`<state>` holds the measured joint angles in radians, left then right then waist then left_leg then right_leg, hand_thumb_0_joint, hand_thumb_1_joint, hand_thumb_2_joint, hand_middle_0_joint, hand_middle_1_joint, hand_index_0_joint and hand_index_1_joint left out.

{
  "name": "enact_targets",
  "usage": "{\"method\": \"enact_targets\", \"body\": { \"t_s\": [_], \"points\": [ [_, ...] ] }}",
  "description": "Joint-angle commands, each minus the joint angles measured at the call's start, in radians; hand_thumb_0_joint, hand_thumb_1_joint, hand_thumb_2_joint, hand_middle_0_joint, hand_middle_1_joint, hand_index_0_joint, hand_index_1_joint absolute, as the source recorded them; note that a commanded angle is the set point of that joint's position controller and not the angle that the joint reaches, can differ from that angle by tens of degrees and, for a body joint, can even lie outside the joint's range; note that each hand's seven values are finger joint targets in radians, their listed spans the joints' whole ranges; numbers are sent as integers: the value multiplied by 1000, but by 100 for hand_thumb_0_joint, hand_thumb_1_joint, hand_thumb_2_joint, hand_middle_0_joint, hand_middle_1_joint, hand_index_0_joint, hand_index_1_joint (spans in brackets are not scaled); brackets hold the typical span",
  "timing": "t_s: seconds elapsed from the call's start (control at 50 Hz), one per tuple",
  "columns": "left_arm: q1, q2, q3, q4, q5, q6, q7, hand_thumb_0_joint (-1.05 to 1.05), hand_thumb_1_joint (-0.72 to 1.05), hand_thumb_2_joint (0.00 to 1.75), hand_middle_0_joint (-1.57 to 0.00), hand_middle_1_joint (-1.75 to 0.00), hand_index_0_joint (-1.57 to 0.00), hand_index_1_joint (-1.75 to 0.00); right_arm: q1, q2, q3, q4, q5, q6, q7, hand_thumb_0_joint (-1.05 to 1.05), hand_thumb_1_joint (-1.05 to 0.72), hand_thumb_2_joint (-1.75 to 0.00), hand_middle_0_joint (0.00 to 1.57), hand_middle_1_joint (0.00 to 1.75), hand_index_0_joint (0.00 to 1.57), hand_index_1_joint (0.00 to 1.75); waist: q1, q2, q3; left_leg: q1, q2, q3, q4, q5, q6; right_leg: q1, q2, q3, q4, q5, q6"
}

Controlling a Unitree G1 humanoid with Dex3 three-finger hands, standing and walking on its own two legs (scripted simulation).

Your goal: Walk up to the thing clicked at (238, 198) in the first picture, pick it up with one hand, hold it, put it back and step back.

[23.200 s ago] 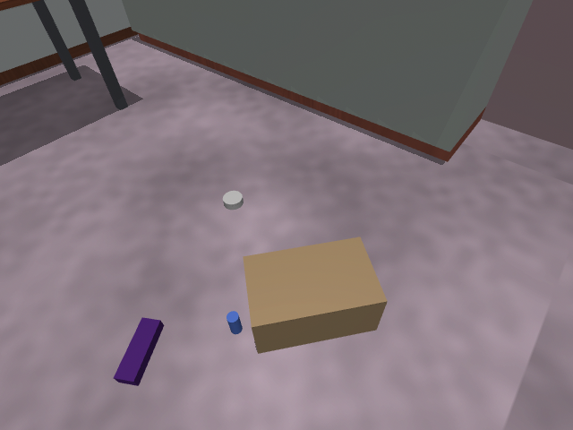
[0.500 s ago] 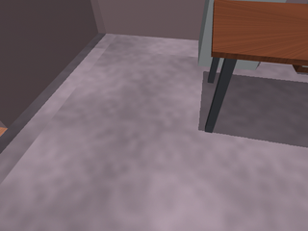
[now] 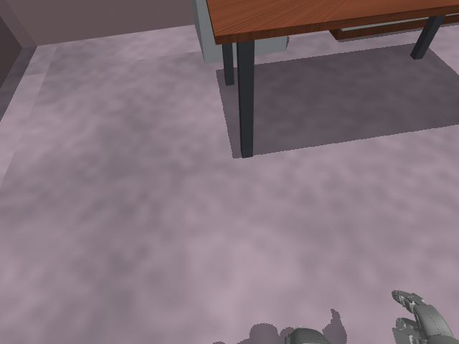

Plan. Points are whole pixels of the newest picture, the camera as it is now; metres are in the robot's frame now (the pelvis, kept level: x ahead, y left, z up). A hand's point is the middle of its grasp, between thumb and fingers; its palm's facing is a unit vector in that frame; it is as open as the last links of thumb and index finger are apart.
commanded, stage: walk up
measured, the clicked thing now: out of the picture +0.02 -1.48 -0.75
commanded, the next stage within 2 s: none
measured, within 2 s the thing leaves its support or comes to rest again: neither
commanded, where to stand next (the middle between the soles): +0.04 +0.00 m, yaw -80 degrees
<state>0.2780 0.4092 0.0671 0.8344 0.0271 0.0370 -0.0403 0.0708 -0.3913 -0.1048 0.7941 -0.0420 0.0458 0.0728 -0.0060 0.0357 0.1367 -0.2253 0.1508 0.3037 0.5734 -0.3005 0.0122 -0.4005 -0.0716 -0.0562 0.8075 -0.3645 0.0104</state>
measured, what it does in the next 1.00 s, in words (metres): steps on the spot, turning right: right foot, then left foot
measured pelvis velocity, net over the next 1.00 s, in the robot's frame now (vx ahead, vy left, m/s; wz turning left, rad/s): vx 0.00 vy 0.07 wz -0.93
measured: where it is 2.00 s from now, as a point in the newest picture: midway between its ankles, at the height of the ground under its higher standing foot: outside the picture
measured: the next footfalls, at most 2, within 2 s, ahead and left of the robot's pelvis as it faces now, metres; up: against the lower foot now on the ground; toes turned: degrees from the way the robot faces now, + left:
right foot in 0.06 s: +0.07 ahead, -0.15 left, +0.00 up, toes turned -7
left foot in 0.38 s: +0.14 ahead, +0.13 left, +0.00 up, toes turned -26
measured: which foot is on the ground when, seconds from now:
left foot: down 0.00-0.06, up 0.08-0.36, down 0.38-0.90, up 0.92-1.00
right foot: up 0.00-0.04, down 0.06-0.40, up 0.42-0.86, down 0.88-1.00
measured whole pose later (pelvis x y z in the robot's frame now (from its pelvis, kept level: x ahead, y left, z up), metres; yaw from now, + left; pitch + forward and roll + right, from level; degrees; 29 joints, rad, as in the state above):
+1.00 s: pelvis +0.00 +0.07 -0.01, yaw -53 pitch -2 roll -1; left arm 0.22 0.38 0.05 0.73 0.02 0.00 -0.04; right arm 0.34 -0.46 -0.08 0.80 0.00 0.04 0.04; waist -0.06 0.07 0.09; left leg -0.45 0.13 0.07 1.01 -0.48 -0.01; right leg -0.29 0.04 0.02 0.68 -0.35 -0.03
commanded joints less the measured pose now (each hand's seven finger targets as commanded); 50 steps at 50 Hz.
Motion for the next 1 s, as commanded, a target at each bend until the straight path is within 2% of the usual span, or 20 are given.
{"method": "enact_targets", "body": {
  "t_s": [0.0, 0.02, 0.04, 0.06, 0.08, 0.14, 0.28, 0.34, 0.36, 0.38, 0.4, 0.48, 0.52, 0.62, 0.76, 0.82, 0.86, 0.88, 0.9, 0.98],
  "points": [
    [152, 202, 78, -74, 7, -34, 26, 0, 90, 90, -20, -30, -20, -30, -97, -215, -63, -155, 14, -1, -1, 0, -90, -90, 20, 30, 20, 30, 42, 68, -195, -69, 187, -94, 53, 0, 110, 229, 45, -56, -194, 85, -11],
    [209, 240, 95, -64, 10, -44, 34, 0, 90, 90, -20, -30, -20, -30, -97, -191, -53, -158, 17, 6, 1, 0, -90, -90, 20, 30, 20, 30, 79, -38, -195, -168, 98, -68, 242, -99, 63, 308, 35, 82, -294, 76, -63],
    [223, 332, 118, -94, 22, -54, 49, 0, 90, 90, -20, -30, -20, -30, -96, -129, -29, -186, 27, 12, 6, 0, -90, -90, 20, 30, 20, 30, 99, -322, -121, -389, -61, -59, 472, -342, -11, 306, -171, 514, -479, 96, -160],
    [159, 370, 113, -161, 27, -65, 60, 0, 90, 90, -20, -30, -20, -30, -126, -129, -19, -214, 33, 16, 0, 0, -90, -90, 20, 30, 20, 30, 80, -291, -94, -498, -127, -269, 562, -401, -56, 248, -277, 808, -556, 139, -293],
    [118, 368, 109, -171, 18, -64, 69, 0, 90, 90, -20, -30, -20, -30, -126, -169, -31, -206, 44, 16, -8, 0, -90, -90, 20, 30, 20, 30, 62, -223, -101, -471, -100, -369, 603, -370, -59, 233, -285, 811, -559, 154, -325],
    [-18, 295, 91, -218, 8, -60, 86, 0, 90, 90, -20, -30, -20, -30, 23, -210, -36, -123, 46, 10, -16, 0, -90, -90, 20, 30, 20, 30, -19, -224, -195, -348, -78, -386, 523, -205, -56, 238, -118, 506, -405, 256, -205],
    [3, 273, 91, -271, 17, -49, 74, 0, 90, 90, -20, -30, -20, -30, 44, -193, -30, -145, 29, -3, -32, 0, -90, -90, 20, 30, 20, 30, 19, -202, -168, -223, -161, -346, 295, -156, -28, 114, -58, 548, -333, 343, -209],
    [-98, 261, 81, -305, 6, -32, 66, 0, 90, 90, -20, -30, -20, -30, 186, -185, -39, -113, 27, -27, -48, 0, -90, -90, 20, 30, 20, 30, -60, -218, -195, 31, -172, -350, -4, -17, -3, -26, 0, 527, -235, 380, -140],
    [-105, 204, 65, -314, -1, -27, 64, 0, 90, 90, -20, -30, -20, -30, 237, -238, -58, -106, 10, -37, -58, 0, -90, -90, 20, 30, 20, 30, -90, -85, -195, 127, -67, -470, -191, -71, 25, -139, 102, 422, -120, 251, -48],
    [-34, 130, 48, -303, -9, -22, 66, 0, 90, 90, -20, -30, -20, -30, 135, -333, -74, -141, 7, -41, -63, 0, -90, -90, 20, 30, 20, 30, -35, 263, -159, 102, 210, -819, -330, -151, 95, -250, 290, 245, 132, -136, -6],
    [18, 242, 72, -261, 14, -17, 75, 0, 90, 90, -20, -30, -20, -30, 41, -363, -81, -170, 18, -40, -53, 0, -90, -90, 20, 30, 20, 30, -23, 223, -152, -42, 370, -908, -353, -171, 225, -197, 189, 220, 335, -212, 11],
    [24, 242, 90, -185, -4, -2, 20, 0, 90, 90, -20, -30, -20, -30, 25, -259, -47, -139, 21, -66, -64, 0, -90, -90, 20, 30, 20, 30, 29, 118, -86, -30, 127, -510, -301, -77, 73, -163, 109, 198, 379, 22, 0],
    [32, 225, 78, -189, -4, 1, -12, 0, 90, 90, -20, -30, -20, -30, 71, -261, -46, -129, 24, -74, -67, 0, -90, -90, 20, 30, 20, 30, -6, 153, -147, 143, 110, -434, -263, -14, 86, -204, 97, 152, 307, 32, 23],
    [-123, 213, 57, -237, -9, 0, -20, 0, 90, 90, -20, -30, -20, -30, 299, -302, -58, -112, 33, -87, -68, 0, -90, -90, 20, 30, 20, 30, -99, 132, -152, 272, 215, -374, -233, 202, 86, -236, 54, 121, 144, -29, 28],
    [-78, 185, 45, -210, -14, -19, -19, 0, 90, 90, -20, -30, -20, -30, 263, -331, -65, -158, 32, -81, -49, 0, -90, -90, 20, 30, 20, 30, -72, 175, -164, 99, 256, -253, -192, 101, 161, -29, 35, 11, -35, -58, -6],
    [-16, 183, 58, -170, 0, -33, -10, 0, 90, 90, -20, -30, -20, -30, 224, -318, -60, -161, 28, -67, -44, 0, -90, -90, 20, 30, 20, 30, -24, 141, -170, -31, 235, -182, -79, 22, 133, 139, 66, -26, -241, -32, -47],
    [118, 270, 100, -119, 10, -50, 11, 0, 90, 90, -20, -30, -20, -30, 234, -221, -26, -166, 36, -59, -42, 0, -90, -90, 20, 30, 20, 30, 64, -138, -212, -288, 104, -83, 308, -69, 52, 415, 29, 173, -402, -84, -109],
    [115, 358, 120, -149, 11, -55, 23, 0, 90, 90, -20, -30, -20, -30, 226, -151, 2, -188, 48, -55, -40, 0, -90, -90, 20, 30, 20, 30, 76, -354, -133, -562, -60, -90, 486, -324, -32, 415, -188, 614, -516, -252, -209],
    [62, 370, 110, -174, 9, -53, 24, 0, 90, 90, -20, -30, -20, -30, 127, -242, -21, -199, 46, -56, -54, 0, -90, -90, 20, 30, 20, 30, 86, -256, -82, -520, -46, -279, 525, -318, -45, 252, -258, 758, -553, -249, -318],
    [-78, 287, 87, -186, -16, -62, 46, 0, 90, 90, -20, -30, -20, -30, 257, -255, -16, -87, 38, -68, -50, 0, -90, -90, 20, 30, 20, 30, -12, -221, -81, -377, -33, -305, 464, -92, -21, 168, -96, 431, -453, -89, -205]
  ]
}}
